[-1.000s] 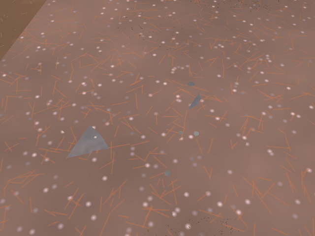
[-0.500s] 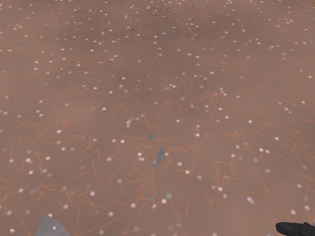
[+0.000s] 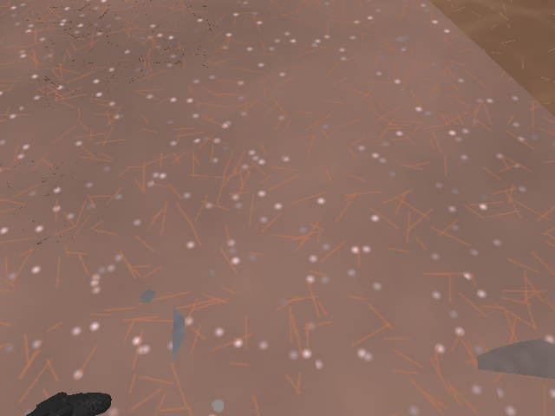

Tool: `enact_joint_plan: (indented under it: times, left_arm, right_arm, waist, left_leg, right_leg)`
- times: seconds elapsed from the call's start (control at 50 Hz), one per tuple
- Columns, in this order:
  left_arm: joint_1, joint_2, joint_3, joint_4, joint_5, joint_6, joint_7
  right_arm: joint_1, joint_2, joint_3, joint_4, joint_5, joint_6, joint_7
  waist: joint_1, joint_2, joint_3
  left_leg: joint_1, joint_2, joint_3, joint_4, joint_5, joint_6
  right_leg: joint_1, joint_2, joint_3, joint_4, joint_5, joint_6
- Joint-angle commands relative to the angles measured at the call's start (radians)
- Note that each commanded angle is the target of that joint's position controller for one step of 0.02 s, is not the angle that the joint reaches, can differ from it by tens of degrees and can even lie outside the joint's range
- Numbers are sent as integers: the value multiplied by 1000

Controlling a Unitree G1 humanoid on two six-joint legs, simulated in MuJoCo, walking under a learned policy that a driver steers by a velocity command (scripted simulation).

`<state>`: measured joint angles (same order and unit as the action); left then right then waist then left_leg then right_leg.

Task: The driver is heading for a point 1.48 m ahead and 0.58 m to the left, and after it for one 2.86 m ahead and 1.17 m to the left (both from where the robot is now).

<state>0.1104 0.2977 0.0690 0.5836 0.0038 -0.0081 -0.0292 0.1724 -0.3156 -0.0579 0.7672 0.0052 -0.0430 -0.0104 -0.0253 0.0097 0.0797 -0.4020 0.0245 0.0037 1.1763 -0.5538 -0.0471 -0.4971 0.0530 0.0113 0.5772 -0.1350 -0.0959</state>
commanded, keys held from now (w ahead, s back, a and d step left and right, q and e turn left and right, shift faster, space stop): q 1.00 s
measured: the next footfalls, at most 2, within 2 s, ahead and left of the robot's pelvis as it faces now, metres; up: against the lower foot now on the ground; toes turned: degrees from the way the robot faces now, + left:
left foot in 0.32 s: +0.08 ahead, +0.15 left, +0.00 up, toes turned +5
right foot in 0.66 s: +0.13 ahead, -0.09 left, +0.00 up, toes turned +19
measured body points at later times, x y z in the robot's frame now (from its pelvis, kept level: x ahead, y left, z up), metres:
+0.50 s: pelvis +0.05 +0.03 +0.02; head +0.08 +0.05 +0.46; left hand +0.19 +0.32 -0.09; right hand +0.19 -0.24 -0.09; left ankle +0.04 +0.15 -0.72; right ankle +0.06 -0.09 -0.67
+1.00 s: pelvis +0.05 +0.01 +0.02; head +0.09 +0.02 +0.47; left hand +0.05 +0.32 -0.08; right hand +0.32 -0.17 -0.08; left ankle -0.01 +0.14 -0.67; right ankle +0.09 -0.10 -0.72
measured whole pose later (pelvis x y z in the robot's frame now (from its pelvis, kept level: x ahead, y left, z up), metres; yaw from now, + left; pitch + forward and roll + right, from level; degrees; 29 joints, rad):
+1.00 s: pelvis +0.05 +0.01 +0.02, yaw +27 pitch +2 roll +0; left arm 0.16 0.26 0.07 0.71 0.01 0.01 0.04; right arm 0.17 -0.30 -0.09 0.64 0.02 0.07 -0.01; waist 0.02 0.02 0.05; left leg -0.47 0.05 -0.02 0.88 -0.39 -0.10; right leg -0.21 -0.05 -0.13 0.41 -0.23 -0.02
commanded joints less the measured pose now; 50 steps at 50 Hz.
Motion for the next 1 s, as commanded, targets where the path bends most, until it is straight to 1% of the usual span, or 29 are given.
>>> enact_joint_plan:
  times: [0.02, 0.04, 0.08, 0.12, 0.16, 0.22, 0.3, 0.32, 0.34, 0.36, 0.38, 0.4, 0.42, 0.46, 0.5, 0.54, 0.6, 0.64, 0.66, 0.68, 0.7, 0.72, 0.74, 0.76, 0.78, 0.82, 0.88, 0.94, 1.0]
  left_arm:
    - [38, 84, 21, -60, -17, -6, 16]
    - [14, 81, 15, -55, -3, -4, 18]
    - [-5, 66, 7, -31, 23, -14, 20]
    - [-1, 48, 1, 0, 31, -24, 25]
    - [8, 65, 4, 26, 36, -23, 31]
    - [0, 108, 16, 44, 26, -5, 43]
    - [0, 106, 19, 65, -5, 13, 60]
    - [25, 93, 19, 75, -11, 14, 65]
    - [61, 66, 18, 64, 5, 10, 68]
    - [-11, 45, 16, 42, 16, 7, 71]
    - [-86, 51, 19, 20, 15, 6, 73]
    - [-104, 61, 28, 16, 4, 9, 71]
    - [-69, 58, 33, 33, -1, 15, 69]
    - [-44, 49, 32, 41, -1, 18, 69]
    - [-60, 16, 20, 37, -4, 10, 67]
    - [-63, 8, 14, 36, -15, 2, 56]
    - [-19, 37, 23, 46, -23, -3, 39]
    - [54, 56, 36, 70, -17, -8, 34]
    - [87, 105, 52, 73, -6, -7, 40]
    - [74, 203, 71, 58, 18, 4, 49]
    - [76, 184, 65, 50, 48, -4, 42]
    - [27, 131, 48, 33, 44, -14, 44]
    - [-29, 98, 39, 28, 30, -18, 46]
    - [-56, 80, 33, 22, 14, -20, 50]
    - [-56, 75, 29, 25, 6, -19, 57]
    - [-18, 78, 28, 37, 12, -11, 70]
    - [47, 102, 38, 56, 14, 2, 83]
    - [39, 141, 52, 57, 8, 9, 77]
    - [27, 166, 61, 60, -2, 12, 63]
  right_arm:
    - [47, -114, -20, -48, -3, 14, -12]
    - [65, -107, -20, -38, -3, 29, -13]
    - [113, -59, -7, -17, -6, 40, -16]
    - [100, -18, 10, -10, -8, 41, -19]
    - [66, -34, 8, -15, -1, 45, -19]
    - [15, -83, -7, -42, 6, 57, -18]
    - [50, -61, -9, -42, -7, 57, -6]
    - [53, -83, -14, -50, -15, 56, -3]
    - [53, -165, -33, -61, -20, 55, -9]
    - [48, -192, -48, -63, -6, 56, -8]
    - [78, -169, -44, -69, -19, 49, -10]
    - [106, -156, -42, -67, -33, 36, -13]
    - [84, -157, -45, -76, -27, 25, -15]
    - [15, -146, -49, -96, 5, 25, -25]
    - [16, -142, -54, -99, 14, 48, -31]
    - [23, -149, -62, -108, 14, 68, -38]
    - [4, -158, -69, -128, 19, 82, -34]
    - [-30, -143, -65, -145, 33, 86, -34]
    - [-2, -106, -56, -147, 23, 86, -35]
    - [45, -40, -39, -161, 8, 78, -29]
    - [41, -112, -61, -168, 0, 64, -28]
    - [47, -175, -84, -148, 7, 63, -26]
    - [62, -176, -91, -126, 12, 73, -28]
    - [74, -160, -90, -111, 10, 85, -33]
    - [67, -138, -85, -114, 9, 92, -32]
    - [26, -102, -74, -144, 19, 93, -25]
    - [-43, -71, -56, -190, 18, 90, -15]
    - [-58, -53, -43, -215, 11, 91, 1]
    - [-47, -66, -45, -227, 13, 95, 14]
  waist:
    - [24, -39, -267]
    - [-1, -71, -246]
    - [-26, -102, -249]
    - [-11, -113, -250]
    - [15, -129, -242]
    - [35, -138, -172]
    - [5, -108, -136]
    - [8, -61, -121]
    - [56, 112, -130]
    - [30, 254, -83]
    - [-23, 281, -79]
    - [-42, 254, -100]
    - [-18, 181, -121]
    - [18, 114, -151]
    - [10, 119, -181]
    - [-1, 148, -208]
    - [7, 186, -207]
    - [50, 168, -196]
    - [41, 91, -214]
    - [-8, -213, -199]
    - [15, -261, -193]
    - [0, -159, -158]
    - [-24, -120, -128]
    - [-25, -112, -113]
    - [-15, -122, -101]
    - [10, -139, -101]
    - [57, -150, -128]
    - [65, -161, -144]
    - [60, -178, -145]
  left_leg:
    - [-230, 71, -79, 45, 74, -10]
    - [-133, 64, -52, 19, 110, -18]
    - [-15, 58, -33, -105, 152, -31]
    - [51, 67, -38, -263, 200, -33]
    - [87, 67, -37, -344, 247, -25]
    - [59, 48, -17, -391, 213, -3]
    - [106, 13, 25, -587, 301, 58]
    - [119, 41, -34, -673, 425, 91]
    - [142, 159, -204, -728, 611, 150]
    - [137, 238, -369, -813, 577, 252]
    - [180, 290, -470, -862, 604, 312]
    - [232, 311, -494, -865, 677, 339]
    - [258, 286, -447, -834, 745, 323]
    - [297, 229, -366, -785, 820, 262]
    - [312, 185, -335, -758, 860, 240]
    - [302, 169, -341, -747, 836, 237]
    - [257, 157, -402, -751, 748, 236]
    - [183, 106, -408, -720, 585, 187]
    - [68, 56, -370, -633, 391, 136]
    - [-154, -107, -196, -405, 34, 64]
    - [-217, -90, -171, -180, -114, 21]
    - [-217, -56, -187, -44, -53, 7]
    - [-225, -46, -172, 2, 15, -5]
    - [-238, -38, -162, 32, 75, -21]
    - [-245, -36, -151, 63, 119, -37]
    - [-250, -31, -100, 27, 172, -58]
    - [-266, 4, -72, -112, 180, -76]
    - [-169, 32, -28, -250, 164, -64]
    - [-61, 23, 28, -369, 164, -34]
  right_leg:
    - [373, -287, 319, -199, 337, -180]
    - [257, -252, 257, -217, 361, -168]
    - [167, -223, 169, -234, 410, -161]
    - [161, -219, 125, -241, 376, -151]
    - [167, -245, 137, -261, 225, -153]
    - [175, -280, 183, -283, -32, -149]
    - [219, -275, 164, -203, -33, -91]
    - [215, -240, 124, -135, -25, -40]
    - [163, -129, 12, 21, -81, 31]
    - [55, 4, -93, 121, -171, 98]
    - [-34, 26, -39, 248, -333, 107]
    - [-99, 21, 18, 415, -447, 110]
    - [-121, 6, 49, 502, -449, 116]
    - [-125, -24, 68, 439, -366, 130]
    - [-67, -9, 40, 320, -312, 150]
    - [15, 4, 35, 199, -270, 156]
    - [131, 20, 28, 22, -213, 148]
    - [280, 10, 11, -208, -37, 123]
    - [413, -110, 99, -235, 16, 81]
    - [499, -356, 366, -250, 232, -50]
    - [416, -488, 510, -278, 292, -183]
    - [376, -450, 432, -283, 256, -191]
    - [352, -378, 325, -273, 207, -142]
    - [352, -330, 252, -271, 170, -110]
    - [347, -313, 205, -269, 211, -108]
    - [365, -288, 128, -278, 243, -119]
    - [469, -326, 106, -277, 265, -144]
    - [452, -349, 56, -274, 267, -147]
    - [409, -361, 13, -258, 291, -137]
Velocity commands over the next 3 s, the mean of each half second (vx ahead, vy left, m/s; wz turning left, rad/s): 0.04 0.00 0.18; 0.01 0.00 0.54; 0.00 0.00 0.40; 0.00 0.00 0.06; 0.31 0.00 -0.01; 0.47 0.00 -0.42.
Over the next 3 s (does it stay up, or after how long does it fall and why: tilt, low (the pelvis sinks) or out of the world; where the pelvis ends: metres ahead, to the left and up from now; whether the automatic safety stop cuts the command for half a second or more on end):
stays up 0.41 0.26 0.02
